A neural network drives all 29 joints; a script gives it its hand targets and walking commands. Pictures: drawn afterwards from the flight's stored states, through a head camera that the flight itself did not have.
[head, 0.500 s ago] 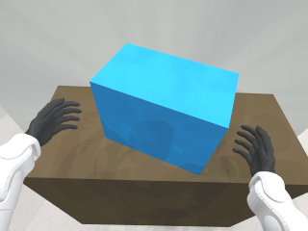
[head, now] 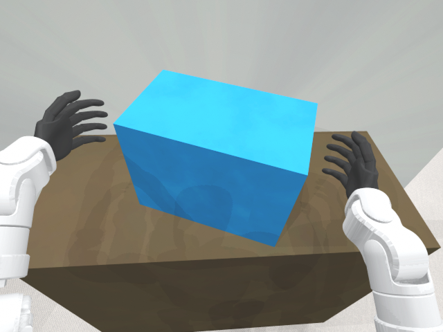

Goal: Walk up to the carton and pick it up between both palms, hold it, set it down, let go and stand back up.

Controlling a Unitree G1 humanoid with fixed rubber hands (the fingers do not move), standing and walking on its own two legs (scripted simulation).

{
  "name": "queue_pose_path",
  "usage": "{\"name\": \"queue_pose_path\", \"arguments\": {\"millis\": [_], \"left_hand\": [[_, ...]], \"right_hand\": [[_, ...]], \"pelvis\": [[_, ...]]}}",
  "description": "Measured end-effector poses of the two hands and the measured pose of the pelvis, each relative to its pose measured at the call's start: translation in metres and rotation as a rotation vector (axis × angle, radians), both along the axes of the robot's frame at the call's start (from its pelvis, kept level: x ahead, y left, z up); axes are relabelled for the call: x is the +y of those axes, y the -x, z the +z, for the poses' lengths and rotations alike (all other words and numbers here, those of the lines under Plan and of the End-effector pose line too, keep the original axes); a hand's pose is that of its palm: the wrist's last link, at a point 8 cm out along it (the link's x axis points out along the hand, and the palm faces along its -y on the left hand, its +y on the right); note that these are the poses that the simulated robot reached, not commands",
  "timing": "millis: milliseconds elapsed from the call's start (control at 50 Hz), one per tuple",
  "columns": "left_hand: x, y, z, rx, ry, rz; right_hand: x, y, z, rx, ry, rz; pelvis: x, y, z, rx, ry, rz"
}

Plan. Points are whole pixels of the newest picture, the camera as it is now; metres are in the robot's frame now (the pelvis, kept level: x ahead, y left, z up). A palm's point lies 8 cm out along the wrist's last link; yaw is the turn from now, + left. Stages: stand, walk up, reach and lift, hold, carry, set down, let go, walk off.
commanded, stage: reach and lift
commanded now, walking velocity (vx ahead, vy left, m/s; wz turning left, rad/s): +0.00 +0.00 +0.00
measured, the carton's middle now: (219, 159) +0.42 -0.03 +0.07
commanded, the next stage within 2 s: none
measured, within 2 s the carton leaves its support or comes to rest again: neither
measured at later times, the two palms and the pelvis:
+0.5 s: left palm (62, 92) +0.44 +0.22 +0.23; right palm (367, 149) +0.32 -0.24 +0.19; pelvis +0.00 +0.00 +0.00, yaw +0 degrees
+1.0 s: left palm (70, 63) +0.47 +0.20 +0.26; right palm (369, 125) +0.36 -0.25 +0.20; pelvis +0.00 +0.00 +0.00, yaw +0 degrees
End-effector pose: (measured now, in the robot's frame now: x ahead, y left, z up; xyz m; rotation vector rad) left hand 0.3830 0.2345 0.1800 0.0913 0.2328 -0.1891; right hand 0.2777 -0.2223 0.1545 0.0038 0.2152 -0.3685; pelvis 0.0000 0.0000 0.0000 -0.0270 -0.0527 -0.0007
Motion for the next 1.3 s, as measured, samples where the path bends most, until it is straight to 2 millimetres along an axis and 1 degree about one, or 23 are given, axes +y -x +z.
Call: {"name": "queue_pose_path", "arguments": {"millis": [80,160,240,360,500,600,680,860,940,1000,1080,1200,1300], "left_hand": [[-0.002,-0.012,0.011,-0.008,0.015,0.011],[-0.001,-0.021,0.016,0.000,0.029,0.023],[-0.002,-0.030,0.021,0.007,0.044,0.033],[-0.007,-0.042,0.034,0.007,0.077,0.038],[-0.014,-0.055,0.045,0.014,0.106,0.036],[-0.022,-0.067,0.055,0.013,0.113,0.032],[-0.028,-0.073,0.065,-0.003,0.122,0.028],[-0.033,-0.082,0.081,-0.013,0.127,0.040],[-0.032,-0.084,0.081,-0.006,0.119,0.050],[-0.030,-0.085,0.076,0.003,0.110,0.061],[-0.026,-0.085,0.066,0.014,0.087,0.076],[-0.018,-0.084,0.051,0.013,0.051,0.095],[-0.010,-0.080,0.036,0.007,0.019,0.108]], "right_hand": [[-0.005,-0.006,0.003,0.005,0.001,-0.008],[-0.007,-0.012,0.005,0.008,-0.008,-0.007],[-0.008,-0.020,0.014,-0.009,-0.009,-0.004],[-0.011,-0.034,0.029,-0.028,-0.011,-0.006],[-0.020,-0.043,0.031,-0.002,-0.018,-0.034],[-0.023,-0.051,0.040,-0.023,-0.023,-0.036],[-0.026,-0.058,0.049,-0.038,-0.026,-0.038],[-0.029,-0.073,0.055,-0.028,-0.038,-0.049],[-0.031,-0.077,0.054,-0.019,-0.046,-0.053],[-0.032,-0.079,0.049,-0.004,-0.054,-0.056],[-0.035,-0.080,0.042,0.006,-0.063,-0.062],[-0.038,-0.081,0.036,-0.011,-0.069,-0.067],[-0.040,-0.081,0.022,0.004,-0.074,-0.073]], "pelvis": [[0.000,0.000,0.000,0.000,0.000,0.000],[0.000,0.000,0.000,0.001,0.000,0.000],[0.000,0.000,0.000,0.001,0.000,0.000],[0.000,0.000,0.000,0.001,0.000,0.000],[0.000,0.000,0.000,0.001,0.000,0.000],[0.000,0.000,0.000,0.001,0.000,0.000],[0.000,0.000,0.000,0.001,0.000,0.000],[0.000,0.000,0.000,0.001,0.000,-0.001],[0.000,0.000,0.000,0.001,0.000,-0.001],[0.000,0.000,0.000,0.001,0.000,-0.001],[0.000,0.000,0.000,0.001,0.000,-0.001],[0.000,0.000,0.000,0.001,0.000,-0.001],[0.000,0.000,0.000,0.001,0.000,-0.001]]}}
